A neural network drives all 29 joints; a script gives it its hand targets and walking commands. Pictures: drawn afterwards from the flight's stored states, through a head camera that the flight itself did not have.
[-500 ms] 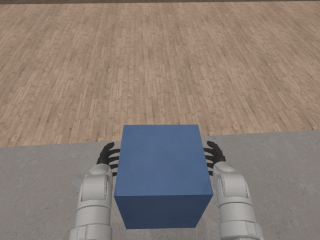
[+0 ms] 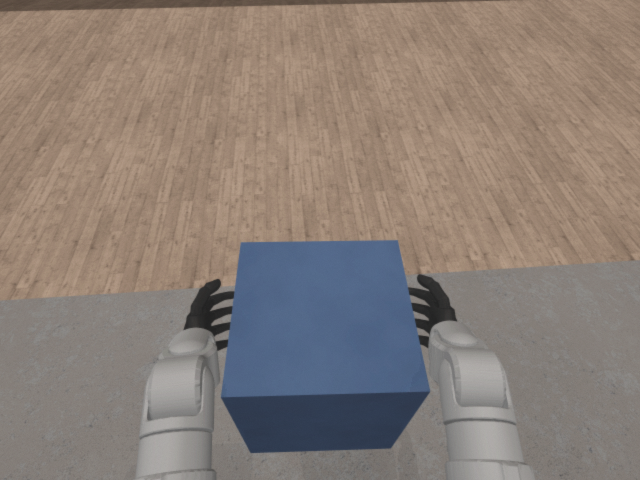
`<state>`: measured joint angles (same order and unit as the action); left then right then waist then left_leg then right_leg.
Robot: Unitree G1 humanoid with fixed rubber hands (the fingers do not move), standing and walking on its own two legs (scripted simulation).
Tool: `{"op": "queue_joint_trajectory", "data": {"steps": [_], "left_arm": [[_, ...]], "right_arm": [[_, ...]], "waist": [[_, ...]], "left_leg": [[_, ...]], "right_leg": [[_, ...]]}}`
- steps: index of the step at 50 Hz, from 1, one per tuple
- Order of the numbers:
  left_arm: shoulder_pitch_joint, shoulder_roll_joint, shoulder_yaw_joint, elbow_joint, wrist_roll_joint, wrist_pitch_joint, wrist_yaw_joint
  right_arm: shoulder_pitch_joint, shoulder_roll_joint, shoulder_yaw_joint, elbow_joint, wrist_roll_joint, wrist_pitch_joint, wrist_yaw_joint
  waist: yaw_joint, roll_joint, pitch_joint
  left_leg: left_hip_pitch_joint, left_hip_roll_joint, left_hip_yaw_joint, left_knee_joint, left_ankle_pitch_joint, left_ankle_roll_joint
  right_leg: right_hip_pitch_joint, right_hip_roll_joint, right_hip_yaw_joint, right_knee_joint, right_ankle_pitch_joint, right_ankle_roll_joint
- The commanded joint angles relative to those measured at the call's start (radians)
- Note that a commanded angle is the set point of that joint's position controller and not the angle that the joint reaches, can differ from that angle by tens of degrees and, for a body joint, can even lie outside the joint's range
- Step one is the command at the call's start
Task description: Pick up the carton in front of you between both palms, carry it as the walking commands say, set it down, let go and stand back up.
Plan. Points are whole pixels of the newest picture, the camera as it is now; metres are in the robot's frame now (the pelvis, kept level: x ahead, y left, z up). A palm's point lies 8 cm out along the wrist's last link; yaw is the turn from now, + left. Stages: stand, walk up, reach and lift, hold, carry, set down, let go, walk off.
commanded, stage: carry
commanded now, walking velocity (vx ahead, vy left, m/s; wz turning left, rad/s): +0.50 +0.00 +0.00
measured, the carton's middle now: (320, 351) +0.31 +0.00 +0.00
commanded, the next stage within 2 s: none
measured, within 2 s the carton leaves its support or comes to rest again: neither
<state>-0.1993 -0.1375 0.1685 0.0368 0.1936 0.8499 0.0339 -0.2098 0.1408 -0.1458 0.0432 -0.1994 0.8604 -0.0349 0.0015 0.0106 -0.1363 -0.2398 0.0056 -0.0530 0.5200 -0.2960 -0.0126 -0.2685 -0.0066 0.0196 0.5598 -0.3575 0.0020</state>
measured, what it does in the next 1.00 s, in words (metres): walks ahead: left foot, then right foot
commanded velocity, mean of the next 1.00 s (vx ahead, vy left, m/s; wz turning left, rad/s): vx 0.50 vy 0.00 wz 0.00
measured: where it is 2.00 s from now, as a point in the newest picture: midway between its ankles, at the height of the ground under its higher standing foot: (319, 269)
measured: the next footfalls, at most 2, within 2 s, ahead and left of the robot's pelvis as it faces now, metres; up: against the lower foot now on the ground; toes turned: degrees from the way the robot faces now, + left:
left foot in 0.20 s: +0.11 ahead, +0.11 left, +0.00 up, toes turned +8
right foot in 0.52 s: +0.38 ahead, -0.11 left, +0.00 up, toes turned -9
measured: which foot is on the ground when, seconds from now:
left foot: down 0.00-0.06, up 0.08-0.18, down 0.20-0.54, up 0.56-0.98, down 1.00-1.00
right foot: down 0.00-0.24, up 0.26-0.50, down 0.52-1.00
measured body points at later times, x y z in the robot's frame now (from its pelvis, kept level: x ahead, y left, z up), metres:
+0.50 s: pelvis +0.23 -0.02 -0.01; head +0.23 -0.03 +0.44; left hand +0.52 +0.13 +0.09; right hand +0.51 -0.18 +0.08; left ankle +0.07 +0.10 -0.73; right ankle +0.33 -0.11 -0.73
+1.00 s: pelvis +0.56 -0.01 -0.02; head +0.55 -0.02 +0.43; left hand +0.83 +0.14 +0.07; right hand +0.83 -0.16 +0.06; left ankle +0.69 +0.07 -0.74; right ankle +0.35 -0.10 -0.73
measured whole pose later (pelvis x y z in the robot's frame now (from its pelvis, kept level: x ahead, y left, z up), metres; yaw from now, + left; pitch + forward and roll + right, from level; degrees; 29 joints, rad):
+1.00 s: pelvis +0.56 -0.01 -0.02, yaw +0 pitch +3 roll +1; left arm -0.15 -0.13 0.11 -0.35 0.11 1.21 0.08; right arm -0.14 0.13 -0.09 -0.37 -0.12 1.22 -0.09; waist 0.01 -0.01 -0.09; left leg -0.49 0.03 0.25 0.47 -0.05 0.05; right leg 0.11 -0.05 -0.19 0.35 -0.48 0.01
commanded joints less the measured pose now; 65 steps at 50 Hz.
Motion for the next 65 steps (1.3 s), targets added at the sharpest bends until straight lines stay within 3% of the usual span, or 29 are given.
{"op": "queue_joint_trajectory", "data": {"steps": [1, 2, 4, 5, 7, 10, 11, 12, 13, 14, 16, 22, 25, 26, 27, 28, 29, 31, 35, 41, 46, 49, 50, 51, 52, 53, 56, 59, 65], "left_arm": [[-0.581, -0.883, -0.729, -0.141, -0.372, 0.063, -0.229], [-0.571, -0.866, -0.739, -0.152, -0.388, 0.096, -0.224], [-0.497, -0.828, -0.738, -0.166, -0.409, 0.154, -0.210], [-0.475, -0.823, -0.742, -0.203, -0.412, 0.177, -0.200], [-0.478, -0.843, -0.757, -0.297, -0.432, 0.223, -0.184], [-0.443, -0.874, -0.784, -0.399, -0.476, 0.277, -0.183], [-0.426, -0.879, -0.791, -0.418, -0.486, 0.294, -0.190], [-0.443, -0.875, -0.799, -0.453, -0.506, 0.315, -0.201], [-0.455, -0.868, -0.809, -0.453, -0.517, 0.330, -0.212], [-0.449, -0.875, -0.804, -0.440, -0.526, 0.339, -0.219], [-0.458, -0.872, -0.801, -0.443, -0.547, 0.349, -0.223], [-0.404, -0.851, -0.755, -0.433, -0.494, 0.372, -0.185], [-0.391, -0.835, -0.733, -0.417, -0.476, 0.385, -0.177], [-0.380, -0.826, -0.722, -0.405, -0.468, 0.389, -0.177], [-0.379, -0.806, -0.708, -0.386, -0.451, 0.391, -0.174], [-0.408, -0.822, -0.707, -0.379, -0.453, 0.393, -0.174], [-0.431, -0.849, -0.716, -0.398, -0.467, 0.394, -0.176], [-0.478, -0.920, -0.740, -0.430, -0.488, 0.383, -0.184], [-0.474, -0.957, -0.780, -0.468, -0.526, 0.362, -0.209], [-0.393, -0.889, -0.775, -0.455, -0.529, 0.366, -0.233], [-0.358, -0.880, -0.763, -0.427, -0.501, 0.367, -0.234], [-0.371, -0.882, -0.768, -0.436, -0.498, 0.362, -0.231], [-0.388, -0.879, -0.775, -0.451, -0.499, 0.360, -0.230], [-0.416, -0.873, -0.780, -0.474, -0.503, 0.359, -0.230], [-0.440, -0.875, -0.793, -0.509, -0.517, 0.363, -0.228], [-0.453, -0.877, -0.794, -0.507, -0.510, 0.358, -0.225], [-0.441, -0.931, -0.794, -0.513, -0.510, 0.338, -0.212], [-0.381, -0.932, -0.791, -0.503, -0.487, 0.330, -0.195], [-0.457, -0.845, -0.798, -0.528, -0.477, 0.350, -0.166]], "right_arm": [[-0.541, 0.861, 0.692, -0.152, 0.355, 0.055, 0.211], [-0.540, 0.843, 0.705, -0.173, 0.370, 0.090, 0.203], [-0.530, 0.837, 0.735, -0.216, 0.410, 0.155, 0.194], [-0.540, 0.845, 0.755, -0.247, 0.439, 0.181, 0.197], [-0.527, 0.864, 0.778, -0.299, 0.490, 0.218, 0.203], [-0.439, 0.884, 0.766, -0.358, 0.505, 0.261, 0.195], [-0.394, 0.878, 0.755, -0.365, 0.489, 0.273, 0.189], [-0.336, 0.861, 0.740, -0.363, 0.451, 0.281, 0.180], [-0.322, 0.869, 0.731, -0.374, 0.427, 0.290, 0.171], [-0.334, 0.891, 0.730, -0.403, 0.432, 0.304, 0.166], [-0.395, 0.880, 0.744, -0.458, 0.459, 0.321, 0.162], [-0.424, 0.837, 0.759, -0.476, 0.522, 0.366, 0.184], [-0.430, 0.810, 0.754, -0.469, 0.524, 0.383, 0.193], [-0.449, 0.794, 0.749, -0.468, 0.523, 0.389, 0.195], [-0.473, 0.785, 0.749, -0.475, 0.527, 0.400, 0.199], [-0.507, 0.804, 0.756, -0.466, 0.535, 0.407, 0.202], [-0.521, 0.827, 0.756, -0.452, 0.540, 0.405, 0.206], [-0.515, 0.883, 0.749, -0.444, 0.535, 0.389, 0.209], [-0.437, 0.945, 0.759, -0.436, 0.490, 0.347, 0.189], [-0.342, 0.914, 0.751, -0.432, 0.430, 0.338, 0.159], [-0.354, 0.902, 0.765, -0.439, 0.454, 0.351, 0.176], [-0.351, 0.907, 0.764, -0.432, 0.471, 0.347, 0.188], [-0.353, 0.903, 0.760, -0.437, 0.475, 0.343, 0.192], [-0.358, 0.899, 0.757, -0.448, 0.477, 0.342, 0.195], [-0.380, 0.905, 0.755, -0.433, 0.480, 0.330, 0.200], [-0.377, 0.926, 0.762, -0.444, 0.502, 0.328, 0.203], [-0.428, 0.960, 0.786, -0.506, 0.527, 0.316, 0.201], [-0.404, 0.937, 0.790, -0.540, 0.535, 0.320, 0.202], [-0.458, 0.810, 0.772, -0.558, 0.543, 0.352, 0.208]], "waist": [[-0.008, 0.084, -0.097], [-0.002, 0.008, -0.085], [0.018, -0.273, -0.085], [0.023, -0.281, -0.045], [0.036, -0.171, -0.086], [0.006, -0.120, -0.225], [-0.011, -0.019, -0.258], [-0.028, 0.236, -0.254], [-0.032, 0.297, -0.193], [-0.032, 0.186, -0.148], [-0.037, 0.062, -0.165], [-0.021, 0.162, -0.126], [0.007, 0.094, -0.194], [0.029, 0.026, -0.245], [0.029, -0.223, -0.263], [0.033, -0.276, -0.250], [0.024, -0.196, -0.234], [0.014, -0.042, -0.217], [0.014, -0.094, -0.216], [0.019, -0.138, -0.129], [0.025, -0.168, -0.040], [-0.004, -0.169, -0.121], [-0.022, -0.120, -0.186], [-0.040, 0.015, -0.258], [-0.030, 0.271, -0.315], [-0.027, 0.231, -0.287], [-0.023, 0.015, -0.254], [-0.016, 0.063, -0.260], [-0.021, 0.118, -0.146]], "left_leg": [[-0.049, 0.149, -0.145, -0.168, -0.366, 0.095], [-0.128, 0.105, -0.062, -0.072, -0.291, 0.069], [-0.406, 0.006, 0.138, 0.240, -0.169, 0.007], [-0.503, 0.013, 0.153, 0.203, -0.240, 0.010], [-0.438, 0.016, 0.161, 0.106, -0.215, 0.017], [0.081, -0.019, 0.228, -0.138, 0.048, 0.026], [0.312, 0.077, 0.087, -0.205, 0.004, 0.062], [0.483, 0.304, -0.269, -0.252, 0.060, 0.163], [0.556, 0.404, -0.424, -0.260, 0.265, 0.258], [0.558, 0.426, -0.392, -0.235, 0.402, 0.285], [0.551, 0.393, -0.276, -0.247, 0.380, 0.235], [0.265, 0.235, 0.096, -0.270, 0.365, 0.106], [0.043, 0.172, 0.232, 0.000, 0.472, 0.044], [-0.080, 0.138, 0.254, 0.197, 0.324, 0.016], [-0.269, 0.036, 0.259, 0.497, 0.038, -0.029], [-0.437, 0.005, 0.140, 0.667, -0.182, -0.009], [-0.473, 0.071, 0.072, 0.748, -0.167, 0.025], [-0.464, 0.135, 0.059, 0.709, -0.051, 0.043], [-0.405, 0.115, 0.115, 0.509, 0.055, 0.024], [-0.467, 0.070, 0.211, 0.211, 0.174, 0.013], [-0.338, 0.029, 0.291, 0.004, 0.284, 0.049], [-0.028, -0.046, 0.360, -0.072, 0.253, 0.067], [0.173, -0.034, 0.343, -0.075, 0.190, 0.066], [0.354, 0.166, 0.041, -0.124, 0.009, 0.106], [0.568, 0.415, -0.439, -0.242, -0.068, 0.262], [0.537, 0.419, -0.470, -0.301, 0.048, 0.276], [0.379, 0.346, -0.172, -0.270, 0.322, 0.194], [0.331, 0.302, -0.027, -0.303, 0.335, 0.163], [0.345, 0.235, 0.123, -0.314, 0.426, 0.155]], "right_leg": [[-0.028, -0.032, -0.028, -0.101, -0.150, -0.018], [0.044, -0.084, 0.042, -0.168, -0.163, -0.039], [0.267, -0.285, 0.368, -0.300, -0.101, -0.142], [0.324, -0.332, 0.435, -0.299, 0.059, -0.197], [0.347, -0.318, 0.333, -0.250, 0.291, -0.200], [0.099, -0.185, 0.019, -0.101, 0.213, -0.084], [-0.082, -0.124, -0.092, 0.058, 0.184, -0.036], [-0.336, -0.049, -0.181, 0.304, 0.037, 0.019], [-0.545, -0.014, -0.150, 0.373, -0.182, 0.010], [-0.607, -0.056, -0.099, 0.434, -0.225, -0.008], [-0.611, -0.081, -0.083, 0.378, -0.210, -0.016], [-0.224, -0.014, -0.224, 0.011, 0.160, -0.006], [0.226, 0.045, -0.317, -0.080, 0.210, -0.031], [0.397, -0.053, -0.191, -0.099, 0.119, -0.036], [0.448, -0.347, 0.345, -0.301, -0.111, -0.128], [0.496, -0.449, 0.551, -0.376, -0.048, -0.226], [0.458, -0.441, 0.487, -0.362, 0.014, -0.228], [0.371, -0.374, 0.293, -0.342, 0.157, -0.184], [0.346, -0.295, 0.067, -0.362, 0.353, -0.125], [0.423, -0.235, -0.079, -0.349, 0.575, -0.128], [0.398, -0.220, -0.154, -0.334, 0.709, -0.111], [0.359, -0.193, -0.252, -0.082, 0.922, -0.062], [0.254, -0.160, -0.267, 0.099, 0.807, -0.041], [0.068, -0.123, -0.245, 0.343, 0.498, -0.016], [-0.270, 0.024, -0.180, 0.621, 0.014, 0.018], [-0.365, 0.003, -0.054, 0.753, -0.103, -0.012], [-0.354, -0.107, -0.008, 0.671, 0.030, -0.046], [-0.313, -0.099, -0.059, 0.506, 0.088, -0.025], [-0.390, -0.076, -0.159, 0.204, 0.226, -0.004]]}}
